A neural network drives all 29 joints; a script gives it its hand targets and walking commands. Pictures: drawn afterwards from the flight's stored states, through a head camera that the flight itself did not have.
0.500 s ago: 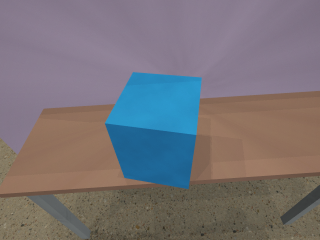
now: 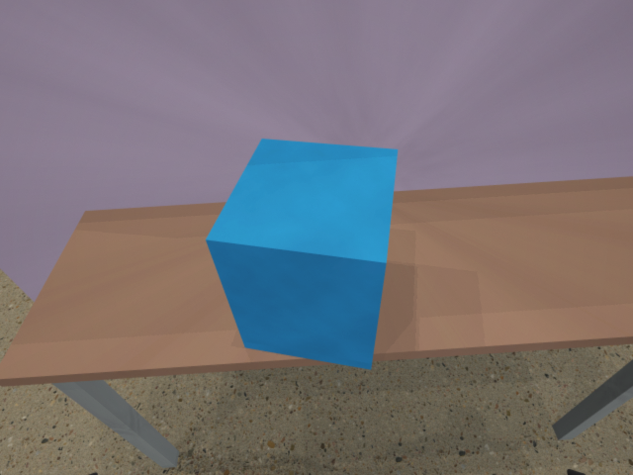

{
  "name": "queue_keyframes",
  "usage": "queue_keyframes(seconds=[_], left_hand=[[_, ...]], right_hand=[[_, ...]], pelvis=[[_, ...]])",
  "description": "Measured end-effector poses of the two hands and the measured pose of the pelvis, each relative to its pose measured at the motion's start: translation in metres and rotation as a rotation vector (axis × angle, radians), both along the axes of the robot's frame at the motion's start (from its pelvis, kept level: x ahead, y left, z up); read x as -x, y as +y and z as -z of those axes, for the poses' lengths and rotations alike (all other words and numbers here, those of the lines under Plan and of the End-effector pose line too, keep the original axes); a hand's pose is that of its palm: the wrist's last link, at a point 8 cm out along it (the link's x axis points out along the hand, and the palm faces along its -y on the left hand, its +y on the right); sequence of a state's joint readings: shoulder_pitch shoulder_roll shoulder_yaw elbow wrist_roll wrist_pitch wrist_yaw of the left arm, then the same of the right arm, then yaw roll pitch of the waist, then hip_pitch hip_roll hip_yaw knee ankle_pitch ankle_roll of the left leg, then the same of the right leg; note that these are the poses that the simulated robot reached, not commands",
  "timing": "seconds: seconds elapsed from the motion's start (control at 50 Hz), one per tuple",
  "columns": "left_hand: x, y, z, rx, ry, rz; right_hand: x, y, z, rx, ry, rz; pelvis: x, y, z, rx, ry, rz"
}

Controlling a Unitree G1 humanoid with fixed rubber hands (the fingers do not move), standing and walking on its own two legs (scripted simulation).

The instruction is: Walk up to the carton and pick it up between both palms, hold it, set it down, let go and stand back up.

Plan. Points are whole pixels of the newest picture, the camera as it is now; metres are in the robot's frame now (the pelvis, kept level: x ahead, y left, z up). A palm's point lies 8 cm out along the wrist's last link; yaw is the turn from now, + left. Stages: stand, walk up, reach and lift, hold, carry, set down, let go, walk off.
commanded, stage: reach and lift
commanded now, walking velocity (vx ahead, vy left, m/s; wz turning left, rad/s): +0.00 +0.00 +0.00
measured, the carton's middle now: (316, 254) +0.43 +0.03 +0.05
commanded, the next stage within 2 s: none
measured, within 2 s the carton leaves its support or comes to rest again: neither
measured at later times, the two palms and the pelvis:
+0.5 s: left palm (93, 472) +0.17 +0.31 -0.06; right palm out of the picture +0.15 -0.26 -0.05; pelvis +0.00 +0.01 +0.01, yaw +0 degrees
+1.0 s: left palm (96, 451) +0.18 +0.29 -0.01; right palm (531, 473) +0.15 -0.20 +0.01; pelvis -0.01 +0.01 +0.02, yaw +0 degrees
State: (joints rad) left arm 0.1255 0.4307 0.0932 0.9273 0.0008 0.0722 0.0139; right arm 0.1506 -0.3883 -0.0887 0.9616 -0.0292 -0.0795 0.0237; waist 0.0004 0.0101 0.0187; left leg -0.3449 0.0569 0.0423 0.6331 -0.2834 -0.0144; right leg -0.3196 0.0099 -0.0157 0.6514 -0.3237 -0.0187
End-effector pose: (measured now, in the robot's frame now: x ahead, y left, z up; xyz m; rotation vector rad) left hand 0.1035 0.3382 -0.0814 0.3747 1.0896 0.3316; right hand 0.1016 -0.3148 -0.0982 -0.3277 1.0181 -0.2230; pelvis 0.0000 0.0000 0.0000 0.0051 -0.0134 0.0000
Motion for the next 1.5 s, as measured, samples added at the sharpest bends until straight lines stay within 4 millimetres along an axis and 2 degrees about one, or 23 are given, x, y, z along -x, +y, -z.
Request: queue_keyframes(seconds=[0.08, 0.16, 0.24, 0.3, 0.4, 0.52, 0.66, 0.94, 1.34, 1.5], left_hand=[[-0.038, -0.011, 0.003, 0.025, 0.014, 0.005], [-0.080, -0.028, -0.010, 0.072, -0.088, 0.054], [-0.097, -0.034, -0.019, 0.099, -0.144, 0.085], [-0.095, -0.033, -0.021, 0.110, -0.144, 0.087], [-0.081, -0.031, -0.022, 0.125, -0.137, 0.086], [-0.068, -0.030, -0.027, 0.130, -0.175, 0.103], [-0.065, -0.032, -0.039, 0.131, -0.240, 0.132], [-0.078, -0.047, -0.065, 0.191, -0.385, 0.205], [-0.105, -0.068, -0.100, 0.262, -0.599, 0.300], [-0.114, -0.075, -0.113, 0.282, -0.669, 0.343]], right_hand=[[-0.024, 0.006, 0.000, -0.009, -0.090, -0.036], [-0.037, 0.010, -0.007, 0.006, -0.117, -0.048], [-0.047, 0.012, -0.020, 0.026, -0.149, -0.064], [-0.052, 0.017, -0.031, 0.031, -0.183, -0.070], [-0.054, 0.033, -0.043, 0.022, -0.232, -0.073], [-0.045, 0.060, -0.050, -0.016, -0.288, -0.052], [-0.034, 0.083, -0.060, -0.048, -0.354, -0.018], [-0.046, 0.113, -0.099, -0.076, -0.495, 0.011], [-0.083, 0.143, -0.130, -0.167, -0.652, 0.076], [-0.091, 0.158, -0.143, -0.214, -0.738, 0.104]], pelvis=[[0.007, 0.001, 0.010, -0.002, -0.048, 0.001], [0.005, 0.004, 0.012, 0.001, -0.051, 0.002], [0.001, 0.006, 0.009, 0.004, -0.037, 0.001], [-0.001, 0.007, 0.004, 0.007, -0.028, 0.000], [-0.002, 0.010, -0.003, 0.011, -0.027, -0.002], [0.002, 0.012, -0.009, 0.014, -0.041, -0.003], [0.007, 0.012, -0.013, 0.014, -0.058, -0.004], [0.009, 0.011, -0.016, 0.012, -0.051, -0.004], [-0.016, 0.006, -0.020, 0.006, -0.008, -0.005], [-0.022, 0.006, -0.020, 0.006, 0.000, -0.006]])
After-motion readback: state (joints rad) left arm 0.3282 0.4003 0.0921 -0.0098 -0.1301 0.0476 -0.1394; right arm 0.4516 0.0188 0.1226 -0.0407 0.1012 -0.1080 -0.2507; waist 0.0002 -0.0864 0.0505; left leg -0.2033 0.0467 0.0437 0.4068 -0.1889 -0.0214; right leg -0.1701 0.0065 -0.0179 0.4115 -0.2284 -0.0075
